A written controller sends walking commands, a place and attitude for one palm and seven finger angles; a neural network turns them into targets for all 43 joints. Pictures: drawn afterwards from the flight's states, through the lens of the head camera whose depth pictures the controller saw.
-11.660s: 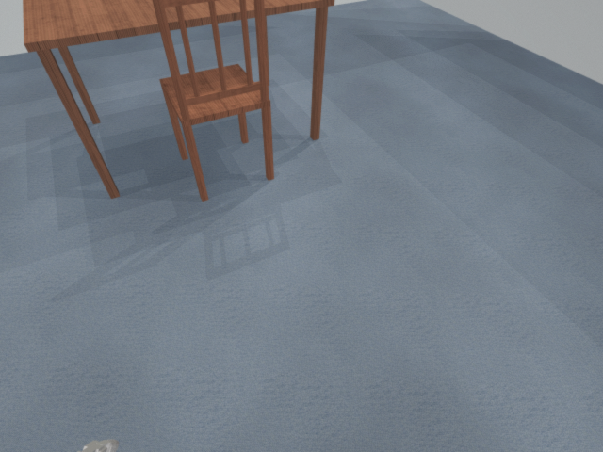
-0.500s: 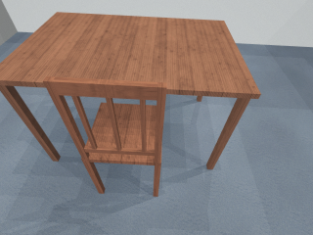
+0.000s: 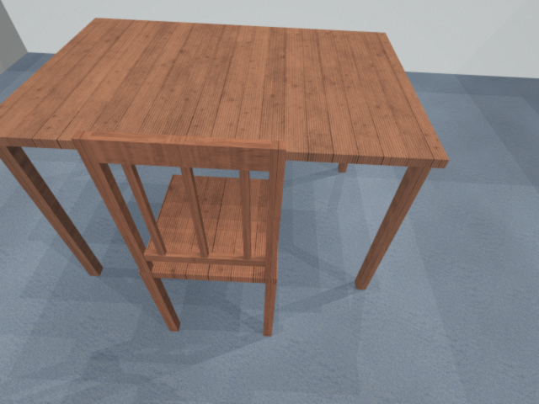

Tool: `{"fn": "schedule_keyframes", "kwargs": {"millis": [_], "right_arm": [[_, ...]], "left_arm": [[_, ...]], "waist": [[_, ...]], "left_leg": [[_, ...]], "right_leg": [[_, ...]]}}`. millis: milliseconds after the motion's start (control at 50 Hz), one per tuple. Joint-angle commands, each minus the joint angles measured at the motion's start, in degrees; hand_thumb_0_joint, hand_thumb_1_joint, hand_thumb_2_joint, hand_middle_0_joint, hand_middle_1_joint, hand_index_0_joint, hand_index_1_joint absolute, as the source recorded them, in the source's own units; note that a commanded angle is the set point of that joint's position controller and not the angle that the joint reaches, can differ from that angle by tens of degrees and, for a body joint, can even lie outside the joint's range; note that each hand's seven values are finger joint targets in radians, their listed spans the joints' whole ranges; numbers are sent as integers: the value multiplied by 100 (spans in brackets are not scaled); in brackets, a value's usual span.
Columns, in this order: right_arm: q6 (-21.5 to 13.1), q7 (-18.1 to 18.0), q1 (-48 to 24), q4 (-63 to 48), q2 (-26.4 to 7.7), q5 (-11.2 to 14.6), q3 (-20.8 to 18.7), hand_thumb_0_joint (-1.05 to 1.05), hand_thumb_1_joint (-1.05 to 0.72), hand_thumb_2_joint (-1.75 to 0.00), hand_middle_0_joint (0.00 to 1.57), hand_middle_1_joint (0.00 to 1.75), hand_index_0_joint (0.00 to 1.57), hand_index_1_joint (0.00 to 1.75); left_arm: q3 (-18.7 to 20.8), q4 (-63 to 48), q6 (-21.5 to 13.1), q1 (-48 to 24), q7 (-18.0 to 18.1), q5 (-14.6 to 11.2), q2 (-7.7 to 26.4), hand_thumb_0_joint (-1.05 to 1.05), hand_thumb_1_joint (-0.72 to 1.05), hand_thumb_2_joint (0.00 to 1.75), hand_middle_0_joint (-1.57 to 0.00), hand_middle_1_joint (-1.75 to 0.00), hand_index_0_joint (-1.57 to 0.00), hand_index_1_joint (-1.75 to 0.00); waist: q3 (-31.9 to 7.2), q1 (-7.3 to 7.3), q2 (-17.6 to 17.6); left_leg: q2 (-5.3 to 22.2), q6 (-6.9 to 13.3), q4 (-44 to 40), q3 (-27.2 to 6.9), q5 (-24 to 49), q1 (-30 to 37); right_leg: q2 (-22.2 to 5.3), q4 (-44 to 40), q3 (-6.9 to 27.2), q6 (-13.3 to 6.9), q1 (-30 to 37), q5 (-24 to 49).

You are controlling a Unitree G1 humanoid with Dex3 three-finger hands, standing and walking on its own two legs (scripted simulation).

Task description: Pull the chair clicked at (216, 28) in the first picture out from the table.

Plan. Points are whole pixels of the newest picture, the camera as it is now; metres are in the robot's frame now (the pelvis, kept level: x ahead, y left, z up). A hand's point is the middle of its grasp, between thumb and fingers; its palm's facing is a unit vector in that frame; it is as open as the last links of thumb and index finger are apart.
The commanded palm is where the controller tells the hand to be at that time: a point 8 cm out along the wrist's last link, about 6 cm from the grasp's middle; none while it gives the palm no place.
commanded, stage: look again from close up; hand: left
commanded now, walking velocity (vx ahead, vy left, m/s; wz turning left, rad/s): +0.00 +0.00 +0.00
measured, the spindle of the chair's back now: (196, 216) +0.50 +0.20 -0.09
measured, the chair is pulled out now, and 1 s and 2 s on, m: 0.00 0.00 0.00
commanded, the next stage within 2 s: shuffle to correct the standing spot in 0.02 s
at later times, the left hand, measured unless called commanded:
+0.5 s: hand out of the picture -0.02 +0.16 -0.20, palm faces +0.10 -0.99 -0.11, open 7.4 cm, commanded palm none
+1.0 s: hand out of the picture +0.10 +0.20 -0.18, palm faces +0.07 -0.97 -0.22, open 7.4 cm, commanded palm none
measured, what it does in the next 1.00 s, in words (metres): shifts its weight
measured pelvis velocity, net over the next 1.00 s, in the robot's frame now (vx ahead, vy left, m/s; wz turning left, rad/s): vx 0.07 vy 0.02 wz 0.02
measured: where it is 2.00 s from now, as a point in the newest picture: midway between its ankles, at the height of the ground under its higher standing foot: outside the picture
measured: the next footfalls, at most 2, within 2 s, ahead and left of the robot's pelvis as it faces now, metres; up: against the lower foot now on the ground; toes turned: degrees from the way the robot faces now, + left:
none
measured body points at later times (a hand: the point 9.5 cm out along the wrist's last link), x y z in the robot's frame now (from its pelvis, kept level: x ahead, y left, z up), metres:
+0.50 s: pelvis +0.04 +0.01 -0.02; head +0.05 +0.03 +0.43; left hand -0.02 +0.21 -0.18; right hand -0.01 -0.20 -0.17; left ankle -0.03 +0.13 -0.74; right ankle +0.02 -0.13 -0.74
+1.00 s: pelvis +0.07 +0.02 -0.01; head +0.10 +0.02 +0.44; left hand +0.10 +0.25 -0.16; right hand +0.08 -0.20 -0.17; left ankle -0.03 +0.12 -0.74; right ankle +0.07 -0.10 -0.74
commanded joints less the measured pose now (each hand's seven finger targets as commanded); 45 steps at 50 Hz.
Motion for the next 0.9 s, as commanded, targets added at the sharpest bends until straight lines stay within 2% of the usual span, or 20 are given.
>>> {"fn": "schedule_keyframes", "kwargs": {"millis": [0, 100, 240, 380, 420, 460, 480, 500, 520, 540, 580, 600, 620, 640, 680, 720, 760, 800, 840, 880], "right_arm": [[-80, -8, 455, -91, -491, -6, -75, 0, -90, -90, 20, 30, 20, 30], [-76, -5, 449, -89, -474, -8, -79, 0, -90, -90, 20, 30, 20, 30], [54, 53, 592, -109, -483, -81, -157, 0, -90, -90, 20, 30, 20, 30], [-95, 50, 620, -295, -319, -70, -151, 0, -90, -90, 20, 30, 20, 30], [-132, 39, 687, -287, -311, -66, -158, 0, -90, -90, 20, 30, 20, 30], [-224, 18, 1098, -122, -481, -62, -169, 0, -90, -90, 20, 30, 20, 30], [-249, -32, 1430, 45, -708, -67, -211, 0, -90, -90, 20, 30, 20, 30], [-234, -97, 1584, 158, -761, -79, -190, 0, -90, -90, 20, 30, 20, 30], [-204, -127, 1642, 210, -703, -111, -140, 0, -90, -90, 20, 30, 20, 30], [-185, -143, 1538, 190, -712, -135, -116, 0, -90, -90, 20, 30, 20, 30], [-160, -179, 1000, 59, -702, -81, -83, 0, -90, -90, 20, 30, 20, 30], [-173, -185, 813, -72, -697, -14, -89, 0, -90, -90, 20, 30, 20, 30], [-185, -173, 777, -174, -543, 47, -84, 0, -90, -90, 20, 30, 20, 30], [-182, -142, 847, -125, -509, 82, -126, 0, -90, -90, 20, 30, 20, 30], [-21, -164, 690, -158, -184, 65, -160, 0, -90, -90, 20, 30, 20, 30], [12, -148, 800, -119, -122, 62, -189, 0, -90, -90, 20, 30, 20, 30], [-10, -155, 780, -119, -385, 15, -236, 0, -90, -90, 20, 30, 20, 30], [0, -172, 739, -194, -601, -8, -298, 0, -90, -90, 20, 30, 20, 30], [0, -160, 601, -248, -707, -16, -326, 0, -90, -90, 20, 30, 20, 30], [3, -153, 387, -311, -779, -31, -329, 0, -90, -90, 20, 30, 20, 30]], "left_arm": [[98, -67, -89, 545, 53, 8, 457, 0, 90, 90, -20, -30, -20, -30], [99, -65, -94, 546, 56, 12, 467, 0, 90, 90, -20, -30, -20, -30], [232, -199, 20, 587, -20, 73, 555, 0, 90, 90, -20, -30, -20, -30], [365, -178, -59, 914, -50, 37, 641, 0, 90, 90, -20, -30, -20, -30], [390, -194, -62, 885, -47, 31, 636, 0, 90, 90, -20, -30, -20, -30], [354, -276, -75, 615, -70, 40, 461, 0, 90, 90, -20, -30, -20, -30], [302, -380, -94, 372, -67, 61, 280, 0, 90, 90, -20, -30, -20, -30], [237, -495, -116, 87, -38, 76, 179, 0, 90, 90, -20, -30, -20, -30], [232, -520, -120, -86, -12, 71, 230, 0, 90, 90, -20, -30, -20, -30], [240, -527, -107, -172, -4, 46, 211, 0, 90, 90, -20, -30, -20, -30], [264, -362, -116, 304, -14, 3, 185, 0, 90, 90, -20, -30, -20, -30], [281, -145, -143, 910, 3, -16, 336, 0, 90, 90, -20, -30, -20, -30], [301, -28, -171, 1199, 65, -43, 672, 0, 90, 90, -20, -30, -20, -30], [267, 12, -157, 1050, 66, -53, 833, 0, 90, 90, -20, -30, -20, -30], [275, -97, -82, 624, 128, -23, 824, 0, 90, 90, -20, -30, -20, -30], [252, -202, -9, 289, 157, -18, 750, 0, 90, 90, -20, -30, -20, -30], [272, -351, 29, 155, 150, -53, 663, 0, 90, 90, -20, -30, -20, -30], [307, -494, 46, 23, 164, -29, 638, 0, 90, 90, -20, -30, -20, -30], [321, -653, 91, -203, 154, -1, 594, 0, 90, 90, -20, -30, -20, -30], [326, -709, 133, -302, 123, 14, 588, 0, 90, 90, -20, -30, -20, -30]], "waist": [[313, 17, 88], [365, 31, 27], [888, 34, -46], [650, 93, -463], [604, 17, -351], [398, -190, 482], [374, -309, 1256], [636, -366, 1636], [768, -390, 1316], [877, -333, 1071], [511, 42, 891], [-22, 256, 563], [-353, 248, -46], [-362, 124, -13], [149, 64, -860], [185, -43, -628], [-27, 4, 154], [-243, -5, 438], [-173, -28, 697], [-25, -27, 825]], "left_leg": [[340, 159, -548, -320, 703, -557], [330, 153, -552, -320, 703, -581], [180, 284, -342, -226, -1352, -1080], [-49, 292, 681, 136, -596, -1334], [-20, 307, 631, 148, -470, -1109], [387, 443, 84, -373, 543, -259], [949, 701, -212, -1061, 1737, 260], [1414, 1029, -340, -1484, 3505, 660], [1629, 1242, -189, -1587, 4860, 777], [1586, 1213, -35, -1377, 5579, 650], [1041, 753, 605, -677, 5818, 314], [672, 448, 1167, -324, 5067, -197], [343, 193, 1259, -176, 3118, -965], [71, 80, 1118, -174, 1153, -1095], [106, 27, 1012, -13, -730, -1177], [183, 54, 250, -5, 295, -866], [441, 101, 47, -147, 3195, -272], [698, 199, 270, -242, 5004, 287], [926, 376, 245, -409, 5968, 598], [1021, 497, 224, -501, 6049, 691]], "right_leg": [[-341, -447, 398, -218, 176, 533], [-349, -463, 398, -216, 170, 538], [-321, -510, 612, -351, -497, -1992], [-675, -414, 1044, -744, -59, -1515], [-646, -164, 921, -783, -182, -1145], [-217, 850, 231, -565, -639, -312], [126, 1701, -280, -365, -1194, -244], [229, 2167, -436, -264, -1929, -1223], [132, 2324, -286, -296, -2119, -1854], [26, 2139, -188, -314, -1968, -1946], [4, 585, -223, -268, -657, -632], [-146, 153, -24, -258, 603, 1733], [-714, 405, 528, -439, 1566, 4134], [-1297, 380, 689, -723, 1527, 5022], [-1493, 369, 656, -955, 1014, 5534], [-1257, 646, 443, -785, 704, 5105], [-701, 978, 175, -388, 457, 3836], [-431, 1095, 55, -287, 91, 2467], [-167, 1093, -56, -193, -320, 637], [-53, 902, -44, -178, -452, -208]]}}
